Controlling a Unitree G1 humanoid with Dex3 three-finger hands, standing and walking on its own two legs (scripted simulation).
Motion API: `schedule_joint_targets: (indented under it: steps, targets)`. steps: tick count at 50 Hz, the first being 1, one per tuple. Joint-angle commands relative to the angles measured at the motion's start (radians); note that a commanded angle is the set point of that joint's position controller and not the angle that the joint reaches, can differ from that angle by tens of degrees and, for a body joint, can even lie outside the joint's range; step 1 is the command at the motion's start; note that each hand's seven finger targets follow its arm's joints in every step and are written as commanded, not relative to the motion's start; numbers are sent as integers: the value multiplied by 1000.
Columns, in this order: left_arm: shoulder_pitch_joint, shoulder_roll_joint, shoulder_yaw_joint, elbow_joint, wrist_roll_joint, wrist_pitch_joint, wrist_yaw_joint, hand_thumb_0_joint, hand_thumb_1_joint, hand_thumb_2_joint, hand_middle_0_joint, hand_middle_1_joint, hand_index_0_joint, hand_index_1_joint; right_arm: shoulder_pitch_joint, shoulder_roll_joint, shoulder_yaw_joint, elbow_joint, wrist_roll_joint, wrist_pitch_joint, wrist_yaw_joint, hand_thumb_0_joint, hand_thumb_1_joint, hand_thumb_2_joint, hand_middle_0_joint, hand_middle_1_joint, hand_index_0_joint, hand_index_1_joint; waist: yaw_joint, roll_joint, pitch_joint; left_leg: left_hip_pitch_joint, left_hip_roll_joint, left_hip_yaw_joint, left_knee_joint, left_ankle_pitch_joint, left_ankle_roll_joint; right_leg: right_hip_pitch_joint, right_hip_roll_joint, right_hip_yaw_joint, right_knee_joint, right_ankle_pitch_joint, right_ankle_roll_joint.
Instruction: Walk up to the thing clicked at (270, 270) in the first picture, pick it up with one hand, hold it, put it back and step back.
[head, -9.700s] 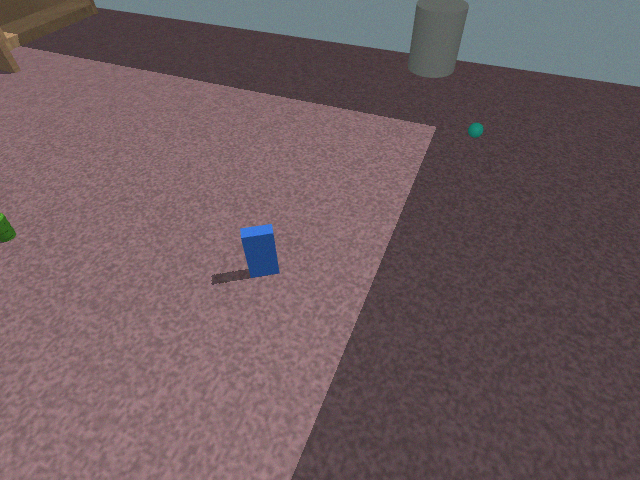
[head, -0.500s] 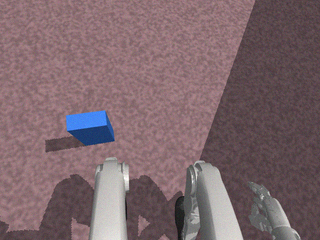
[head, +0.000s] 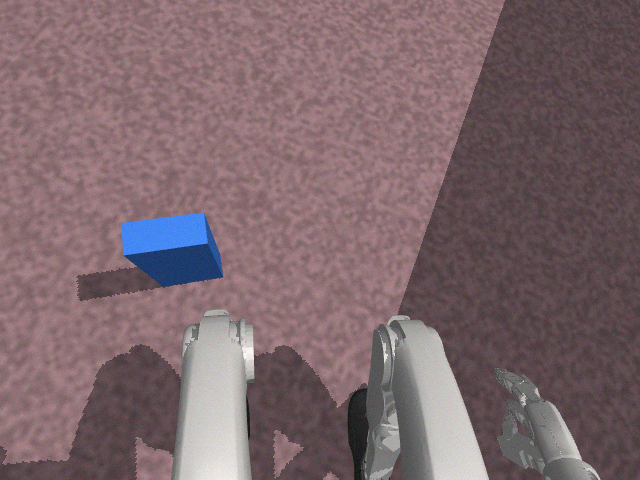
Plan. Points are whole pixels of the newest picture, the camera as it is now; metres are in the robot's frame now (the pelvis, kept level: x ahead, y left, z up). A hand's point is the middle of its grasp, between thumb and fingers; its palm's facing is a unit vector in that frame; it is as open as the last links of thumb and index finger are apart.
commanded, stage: go down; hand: left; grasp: from the side
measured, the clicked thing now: (180, 254) +0.44 +0.25 -0.30
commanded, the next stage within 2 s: approach in 0.24 s
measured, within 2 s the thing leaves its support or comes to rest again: neither
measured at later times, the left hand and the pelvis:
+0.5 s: hand out of the picture +0.32 +0.46 +0.00, palm faces +0.34 -0.94 -0.08, open 17.7 cm; pelvis +0.00 +0.00 -0.01, yaw +0 degrees
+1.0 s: hand (74, 279) +0.37 +0.38 -0.22, palm faces +0.21 -0.98 +0.02, open 17.7 cm; pelvis -0.01 +0.00 -0.12, yaw -6 degrees
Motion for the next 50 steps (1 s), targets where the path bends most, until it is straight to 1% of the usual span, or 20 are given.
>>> schedule_joint_targets:
  steps: [1, 8, 14, 17, 18, 21, 22, 23, 25, 28, 29, 32, 34, 35, 37, 40, 42, 44, 47, 50]
  targets:
    - [-106, 454, 89, -171, -47, -58, -1, 0, -577, 18, -62, 0, -45, -11, 112, -230, -81, -63, 2, -25, -18, 0, -928, -911, 199, 300, 199, 300, 60, 246, -610, 519, -12, 60, -264, 193, 48, 243, 26, -10, -225, 176, -47]
    - [-97, 450, 93, -173, -47, -56, -7, 0, -581, 23, -62, 0, -42, -15, 117, -236, -82, -62, 1, -21, -13, 0, -928, -912, 199, 300, 199, 300, 63, 254, -607, 524, -10, 52, -267, 189, 44, 223, 27, -21, -204, 174, -50]
    - [-114, 456, 92, -207, -59, -68, -14, 0, -555, 16, -61, 0, -45, -7, 91, -239, -84, -71, 7, -22, -14, 0, -923, -910, 199, 300, 199, 300, 62, 271, -577, 492, -9, 49, -277, 109, 44, 189, 28, -20, -197, 123, -49]
    - [-115, 454, 99, -209, -70, -71, -18, 0, -571, 72, -82, -24, -37, -70, 97, -239, -83, -66, 8, -22, -15, 0, -941, -915, 199, 301, 199, 301, 60, 268, -590, 502, -11, 51, -262, 147, 44, 192, 26, -20, -193, 150, -49]
    - [-124, 457, 96, -207, -69, -72, -20, 0, -611, 6, -94, -19, -58, -53, 98, -239, -82, -66, 9, -25, -17, 0, -914, -907, 198, 301, 198, 301, 54, 263, -588, 501, -11, 50, -261, 145, 45, 189, 27, -20, -195, 147, -49]
    - [-115, 362, 69, -128, -89, -91, -32, 0, -611, 16, -94, -40, -60, -74, 90, -227, -78, -59, 5, -27, -14, 0, -917, -908, 198, 301, 198, 301, 29, 220, -509, 438, -11, 46, -240, 106, 48, 147, 29, -24, -186, 118, -48]
    - [-131, 367, 69, -130, -91, -107, -34, 0, -611, 7, -95, -36, -63, -67, 79, -229, -77, -58, 3, -32, -13, 0, -917, -907, 198, 301, 198, 301, 30, 223, -485, 418, -10, 42, -237, 73, 47, 120, 30, -25, -174, 95, -50]
    - [-120, 342, 70, -88, -102, -124, -37, 0, -611, 5, -94, -34, -63, -65, 82, -226, -70, -47, -2, -33, -11, 0, -916, -907, 198, 301, 198, 301, 28, 211, -484, 414, -8, 43, -214, 109, 46, 127, 31, -27, -158, 123, -50]
    - [-163, 312, 51, -70, -117, -172, -47, 0, -611, 11, -92, -41, -62, -70, 69, -221, -62, -48, -9, -40, -5, 0, -917, -907, 198, 301, 198, 301, 1, 178, -451, 352, -10, 45, -178, 88, 47, 113, 33, -32, -142, 104, -48]
    - [-180, 280, 49, -11, -144, -260, -56, 0, -611, 5, -90, -36, -64, -61, 44, -228, -46, -43, -26, -50, 1, 0, -913, -905, 198, 301, 199, 301, -9, 149, -438, 316, -9, 53, -120, 86, 45, 105, 39, -35, -115, 100, -45]
    - [-199, 254, 25, 1, -153, -289, -62, 0, -611, 7, -89, -37, -64, -61, 35, -228, -39, -41, -32, -53, 4, 0, -912, -905, 198, 301, 199, 301, -24, 143, -437, 305, -8, 52, -102, 79, 45, 107, 41, -38, -106, 97, -43]
    - [-205, 306, 73, 30, -169, -362, -61, 0, -604, 0, -96, -29, -71, -52, 25, -245, -20, -34, -57, -53, 12, 0, -914, -905, 198, 301, 199, 301, -10, 136, -486, 299, -3, 52, -36, 134, 39, 140, 46, -45, -65, 147, -39]
    - [-206, 293, 50, 65, -174, -402, -70, 0, -611, 0, -99, -34, -76, -55, 16, -246, 0, -21, -72, -50, 21, 0, -913, -904, 199, 301, 199, 301, -5, 159, -480, 299, 1, 48, -8, 132, 34, 120, 53, -54, -30, 141, -41]
    - [-234, 354, 85, 17, -175, -426, -65, 0, -611, 0, -99, -30, -74, -53, 2, -255, 8, -27, -81, -46, 23, 0, -910, -904, 199, 301, 199, 301, 6, 188, -502, 304, 4, 47, 6, 151, 31, 136, 54, -57, -15, 160, -42]
    - [-226, 379, 96, 32, -166, -454, -61, 0, -611, 0, -100, -22, -75, -45, -23, -264, 26, -28, -100, -35, 26, 0, -914, -905, 198, 300, 199, 300, 8, 232, -509, 320, 10, 41, 24, 155, 24, 126, 60, -71, 19, 162, -43]
    - [-187, 311, 41, 96, -163, -474, -60, 0, -611, 0, -104, -33, -76, -57, -65, -275, 53, -31, -120, -15, 34, 0, -925, -908, 198, 301, 199, 301, -12, 252, -459, 301, 17, 29, 41, 103, 20, 96, 69, -93, 50, 127, -42]
    - [-251, 469, 115, -45, -153, -511, -43, 0, -611, 0, -102, -36, -75, -59, -74, -293, 62, -18, -135, 2, 32, 0, -927, -908, 198, 301, 199, 301, 13, 348, -508, 342, 23, 24, 57, 131, 14, 104, 73, -96, 77, 155, -43]
    - [-179, 312, 22, 72, -150, -508, -48, 0, -611, 0, -109, -48, -83, -69, -94, -297, 86, -19, -149, 17, 41, 0, -942, -911, 198, 300, 199, 300, -35, 341, -469, 362, 28, -1, 70, 155, 7, 73, 73, -121, 111, 169, -43]
    - [-202, 375, 51, -3, -137, -546, -17, 0, -611, 0, -109, -51, -87, -68, -114, -317, 96, -22, -166, 32, 42, 0, -947, -911, 198, 300, 198, 300, -41, 389, -481, 400, 34, -22, 98, 218, -1, 71, 76, -138, 144, 224, -44]
    - [-209, 169, -89, 94, -150, -566, -6, 0, -611, 0, -110, -73, -91, -88, -138, -304, 122, -30, -179, 46, 58, 0, -949, -911, 198, 300, 198, 300, -110, 319, -404, 345, 37, -42, 142, 183, 3, 44, 82, -159, 149, 212, -38]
